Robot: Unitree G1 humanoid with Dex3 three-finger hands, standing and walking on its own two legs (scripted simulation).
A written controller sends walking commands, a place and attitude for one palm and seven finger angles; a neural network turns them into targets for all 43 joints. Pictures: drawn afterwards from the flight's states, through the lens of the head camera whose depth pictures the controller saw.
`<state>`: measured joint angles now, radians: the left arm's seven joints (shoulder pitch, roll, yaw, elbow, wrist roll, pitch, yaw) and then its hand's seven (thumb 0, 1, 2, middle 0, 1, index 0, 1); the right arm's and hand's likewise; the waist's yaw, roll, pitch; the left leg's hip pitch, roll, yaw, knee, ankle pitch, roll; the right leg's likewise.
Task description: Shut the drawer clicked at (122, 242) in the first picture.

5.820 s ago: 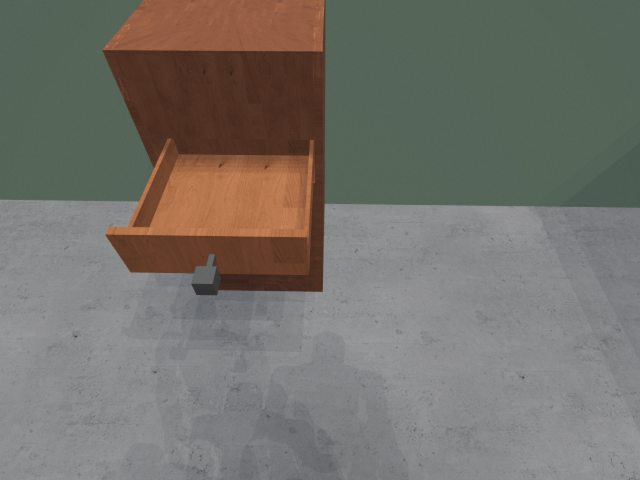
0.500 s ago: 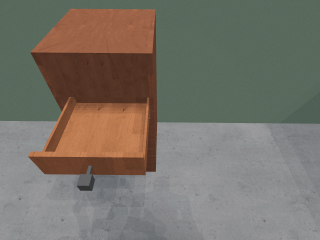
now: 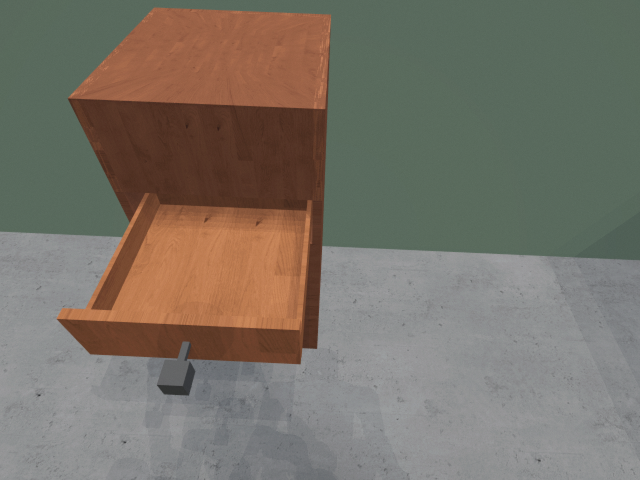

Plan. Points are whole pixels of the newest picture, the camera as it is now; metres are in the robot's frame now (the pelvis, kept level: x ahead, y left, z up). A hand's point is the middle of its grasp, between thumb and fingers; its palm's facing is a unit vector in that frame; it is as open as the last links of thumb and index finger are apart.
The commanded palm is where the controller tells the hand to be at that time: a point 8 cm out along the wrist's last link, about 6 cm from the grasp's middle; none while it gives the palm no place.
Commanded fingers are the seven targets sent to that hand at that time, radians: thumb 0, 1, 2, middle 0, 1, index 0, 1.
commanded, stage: come to a stop and stand still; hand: left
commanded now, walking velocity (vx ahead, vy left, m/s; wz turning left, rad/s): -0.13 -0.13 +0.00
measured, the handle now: (180, 365) +0.31 +0.26 -0.15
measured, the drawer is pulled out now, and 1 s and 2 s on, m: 0.30 0.30 0.30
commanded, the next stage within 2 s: look again from close up in 1.06 s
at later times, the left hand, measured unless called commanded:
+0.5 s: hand out of the picture +0.02 +0.16 -0.16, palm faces +0.01 -0.97 -0.23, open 7.2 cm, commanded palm none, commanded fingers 0.00 0.90 0.90 -0.20 -0.30 -0.20 -0.30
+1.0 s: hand out of the picture -0.07 +0.10 -0.16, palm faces +0.05 -0.99 -0.15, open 7.3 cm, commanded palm none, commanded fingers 0.00 0.90 0.90 -0.20 -0.30 -0.20 -0.30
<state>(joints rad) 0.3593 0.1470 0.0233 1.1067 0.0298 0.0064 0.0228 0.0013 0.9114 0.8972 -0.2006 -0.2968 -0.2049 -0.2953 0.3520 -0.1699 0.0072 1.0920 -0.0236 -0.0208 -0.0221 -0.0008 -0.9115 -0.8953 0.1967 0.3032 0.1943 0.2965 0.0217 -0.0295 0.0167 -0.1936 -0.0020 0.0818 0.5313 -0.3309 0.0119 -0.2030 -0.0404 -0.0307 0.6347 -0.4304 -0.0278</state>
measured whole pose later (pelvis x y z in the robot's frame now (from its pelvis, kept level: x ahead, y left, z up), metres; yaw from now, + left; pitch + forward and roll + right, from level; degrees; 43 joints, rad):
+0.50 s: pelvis +0.01 -0.02 +0.01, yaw +0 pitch -1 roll +1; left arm 0.27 0.16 -0.01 1.10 0.02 -0.02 0.04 0.01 0.95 0.90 -0.20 -0.30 -0.20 -0.30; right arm 0.28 -0.14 0.02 1.13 -0.01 -0.01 -0.04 0.01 -0.92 -0.90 0.20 0.30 0.19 0.30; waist 0.00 0.01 0.02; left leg -0.09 0.03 0.08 0.37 -0.26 -0.03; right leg -0.15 0.03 -0.10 0.44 -0.28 -0.08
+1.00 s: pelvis -0.02 -0.04 +0.01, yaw +0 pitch -2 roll +1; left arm 0.39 0.09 -0.02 1.14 0.01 -0.02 0.03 0.00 0.91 0.90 -0.20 -0.30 -0.20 -0.30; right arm 0.36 -0.10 0.03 1.15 -0.01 0.00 -0.03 0.00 -0.91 -0.90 0.20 0.30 0.19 0.30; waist 0.01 0.01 0.01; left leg -0.13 0.07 0.06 0.39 -0.23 -0.05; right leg -0.15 0.06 -0.12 0.38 -0.22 -0.10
